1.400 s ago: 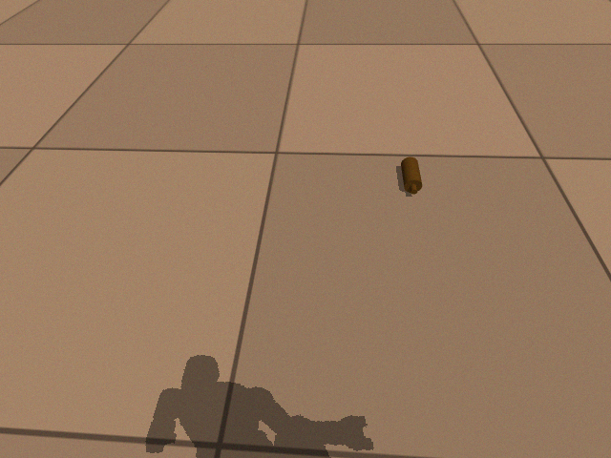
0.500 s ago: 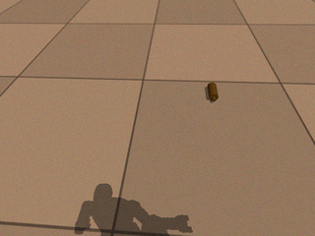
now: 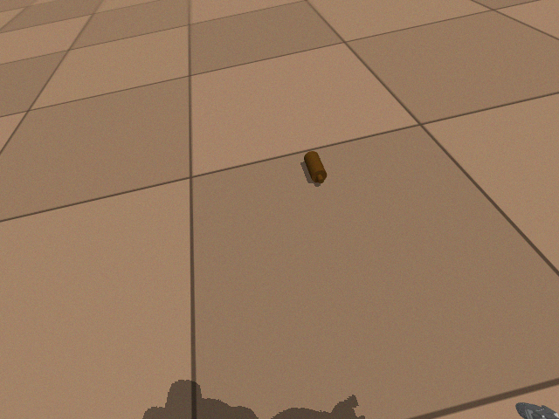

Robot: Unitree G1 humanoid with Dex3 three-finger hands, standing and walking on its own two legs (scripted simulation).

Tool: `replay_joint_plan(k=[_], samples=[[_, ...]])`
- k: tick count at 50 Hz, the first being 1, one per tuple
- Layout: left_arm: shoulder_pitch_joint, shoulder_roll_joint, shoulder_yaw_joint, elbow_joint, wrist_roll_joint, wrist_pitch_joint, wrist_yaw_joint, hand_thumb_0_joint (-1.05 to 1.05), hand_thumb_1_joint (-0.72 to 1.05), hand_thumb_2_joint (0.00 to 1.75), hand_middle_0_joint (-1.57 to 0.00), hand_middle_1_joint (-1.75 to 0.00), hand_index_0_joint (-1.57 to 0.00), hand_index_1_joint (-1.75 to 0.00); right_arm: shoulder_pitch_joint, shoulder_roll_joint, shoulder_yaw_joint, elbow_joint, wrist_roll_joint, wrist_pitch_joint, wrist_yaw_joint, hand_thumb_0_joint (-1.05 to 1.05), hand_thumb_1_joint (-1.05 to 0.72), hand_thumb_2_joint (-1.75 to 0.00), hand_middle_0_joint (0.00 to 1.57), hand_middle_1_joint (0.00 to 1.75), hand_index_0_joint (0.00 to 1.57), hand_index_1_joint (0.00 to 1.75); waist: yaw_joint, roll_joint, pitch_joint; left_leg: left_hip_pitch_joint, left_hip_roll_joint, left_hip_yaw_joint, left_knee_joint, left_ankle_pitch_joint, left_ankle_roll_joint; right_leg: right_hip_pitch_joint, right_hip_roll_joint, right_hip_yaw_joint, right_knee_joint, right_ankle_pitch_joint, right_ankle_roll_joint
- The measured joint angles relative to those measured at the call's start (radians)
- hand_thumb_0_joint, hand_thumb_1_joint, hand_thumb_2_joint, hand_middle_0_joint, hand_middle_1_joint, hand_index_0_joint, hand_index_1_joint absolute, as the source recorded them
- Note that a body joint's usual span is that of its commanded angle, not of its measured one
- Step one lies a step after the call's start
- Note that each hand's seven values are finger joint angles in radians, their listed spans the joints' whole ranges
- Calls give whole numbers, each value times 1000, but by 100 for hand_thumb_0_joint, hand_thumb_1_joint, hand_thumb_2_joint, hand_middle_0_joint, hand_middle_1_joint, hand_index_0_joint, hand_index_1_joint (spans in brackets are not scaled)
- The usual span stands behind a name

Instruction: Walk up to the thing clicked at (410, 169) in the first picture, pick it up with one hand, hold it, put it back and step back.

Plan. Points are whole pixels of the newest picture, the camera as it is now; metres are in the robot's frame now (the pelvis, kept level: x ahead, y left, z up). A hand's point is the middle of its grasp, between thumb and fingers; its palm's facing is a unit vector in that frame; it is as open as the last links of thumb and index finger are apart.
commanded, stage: walk up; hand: left
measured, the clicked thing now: (315, 168) +1.46 -0.07 -0.72
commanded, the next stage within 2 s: none
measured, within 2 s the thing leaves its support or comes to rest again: neither
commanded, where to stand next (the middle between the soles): +1.17 +0.27 m, yaw -79 degrees
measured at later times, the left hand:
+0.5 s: hand (139, 302) +0.41 +0.36 -0.16, palm faces -0.36 -0.77 -0.52, open 7.4 cm
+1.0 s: hand (215, 172) +0.76 +0.23 -0.11, palm faces -0.53 -0.66 -0.53, open 7.4 cm
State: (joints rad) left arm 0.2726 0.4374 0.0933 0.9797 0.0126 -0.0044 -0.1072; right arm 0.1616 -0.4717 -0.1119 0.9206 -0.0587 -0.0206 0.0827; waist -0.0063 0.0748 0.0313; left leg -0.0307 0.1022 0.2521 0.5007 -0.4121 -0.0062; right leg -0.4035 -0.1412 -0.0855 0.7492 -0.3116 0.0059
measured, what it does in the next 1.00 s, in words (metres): walks ahead, turning right: right foot, then left foot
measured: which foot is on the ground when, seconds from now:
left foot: down 0.00-0.02, up 0.04-0.40, down 0.42-0.86, up 0.88-1.00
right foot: up 0.00-0.00, down 0.02-0.42, up 0.44-0.82, down 0.84-1.00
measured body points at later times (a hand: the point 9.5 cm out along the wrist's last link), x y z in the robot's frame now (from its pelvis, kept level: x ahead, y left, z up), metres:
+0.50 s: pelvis +0.24 +0.09 -0.03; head +0.26 +0.08 +0.42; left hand +0.42 +0.40 -0.12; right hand +0.22 -0.28 -0.11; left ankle +0.36 +0.18 -0.73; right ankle +0.10 -0.08 -0.67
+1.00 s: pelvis +0.48 +0.08 -0.01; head +0.48 +0.03 +0.43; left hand +0.79 +0.26 -0.07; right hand +0.34 -0.21 -0.15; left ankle +0.56 +0.21 -0.66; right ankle +0.44 -0.05 -0.73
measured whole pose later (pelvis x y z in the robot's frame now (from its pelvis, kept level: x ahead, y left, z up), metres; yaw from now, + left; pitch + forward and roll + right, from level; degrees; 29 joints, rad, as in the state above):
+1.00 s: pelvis +0.48 +0.08 -0.01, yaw -36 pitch -2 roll -2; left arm 0.23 0.42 0.04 0.77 -0.02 -0.08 0.07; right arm 0.29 -0.43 -0.06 0.74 -0.04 0.05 0.08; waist -0.08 0.13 0.11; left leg -0.51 0.08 -0.06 1.23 -0.42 -0.03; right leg -0.36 -0.01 -0.07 0.69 -0.30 -0.02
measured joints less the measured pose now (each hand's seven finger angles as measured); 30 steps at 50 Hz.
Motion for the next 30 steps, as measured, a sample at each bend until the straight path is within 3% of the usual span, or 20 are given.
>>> replay_joint_plan(k=[2,3,5,7,12,18,20,21,23,25,26,30], samples=[[21,40,17,-27,-1,-28,15,0,90,90,-20,-30,-20,-30,1,-10,-2,-11,-3,15,4,1,-90,-90,21,30,20,30,7,4,-14,-69,30,-31,218,-118,31,23,19,5,-20,-2,-4],[24,41,27,-43,0,-38,32,0,90,90,-20,-30,-20,-30,-9,-20,-3,-14,-2,26,6,1,-90,-90,21,30,20,30,17,25,-8,-134,29,-99,372,-153,33,7,44,2,33,-32,-1],[40,17,22,-59,-5,-47,60,0,90,90,-20,-30,-20,-30,-38,-32,2,-17,7,43,15,1,-90,-90,21,30,20,30,39,64,7,-254,-25,-225,591,-152,22,16,87,11,59,-62,-7],[62,-21,-1,-52,-10,-45,77,0,90,90,-20,-30,-20,-30,-70,-33,14,-30,18,36,25,1,-91,-90,20,30,20,30,44,95,23,-353,-51,-273,664,-91,12,71,118,28,-5,-48,-10],[115,-76,-43,-36,-14,-58,95,0,90,90,-20,-30,-20,-30,-79,4,43,-101,22,14,58,1,-91,-90,20,30,20,30,49,76,34,-523,-32,-292,536,85,0,213,125,112,-200,3,17],[136,-63,-50,-54,-5,-83,103,0,89,90,-21,-30,-21,-30,-48,-5,37,-146,9,26,83,1,-90,-90,21,30,20,30,31,36,23,-559,6,-318,300,202,-7,293,99,212,-277,-37,41],[125,-37,-47,-57,1,-79,110,0,89,90,-21,-30,-21,-30,-29,-15,23,-152,13,21,80,1,-90,-90,21,30,20,30,16,19,21,-504,3,-299,227,203,-1,296,80,245,-230,-95,52],[122,-19,-43,-60,6,-75,115,0,89,90,-21,-30,-21,-30,-15,-23,17,-161,14,14,76,1,-90,-90,21,30,20,30,9,7,17,-461,-7,-292,193,184,5,273,70,265,-159,-142,42],[78,27,-33,-46,8,-59,136,1,89,90,-21,-30,-21,-30,3,-13,1,-170,13,-8,50,0,-90,-90,21,30,20,30,-26,-44,36,-464,-34,-251,271,162,-14,159,60,285,135,-194,-15],[16,61,-29,-35,-1,-47,153,1,90,90,-21,-30,-20,-30,27,11,0,-151,31,-7,29,0,-90,-90,21,30,20,30,-51,-79,55,-444,-41,-212,293,121,-7,28,89,246,400,-165,-55],[-9,73,-27,-37,-7,-50,153,1,90,90,-21,-30,-20,-30,42,21,3,-136,32,1,23,0,-90,-90,21,30,20,30,-62,-89,60,-419,-43,-197,269,118,0,-24,94,199,465,-125,-60],[-60,91,-22,-56,-29,-65,124,1,90,90,-20,-30,-20,-30,121,37,18,-104,19,14,15,0,-90,-90,20,30,20,30,-99,-96,47,-297,-51,-131,124,127,37,-129,84,39,407,-37,-33]])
